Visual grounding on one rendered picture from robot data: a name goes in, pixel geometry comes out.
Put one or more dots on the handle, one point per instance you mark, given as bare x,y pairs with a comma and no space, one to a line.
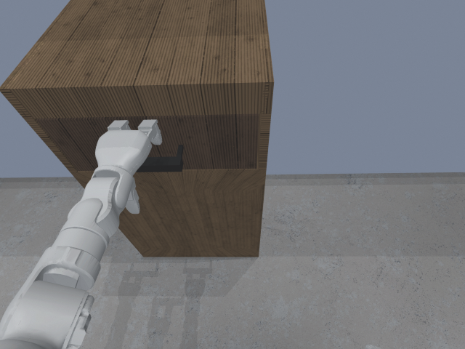
163,164

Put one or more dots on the robot left upper arm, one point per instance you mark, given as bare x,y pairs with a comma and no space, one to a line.
49,316

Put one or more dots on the robot left hand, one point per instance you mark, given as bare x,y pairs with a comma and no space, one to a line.
128,149

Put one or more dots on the cabinet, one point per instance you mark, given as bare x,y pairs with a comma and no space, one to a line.
113,58

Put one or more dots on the drawer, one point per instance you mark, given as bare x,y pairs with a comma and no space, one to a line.
227,141

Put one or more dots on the left robot forearm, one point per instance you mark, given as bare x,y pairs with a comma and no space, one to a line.
74,258

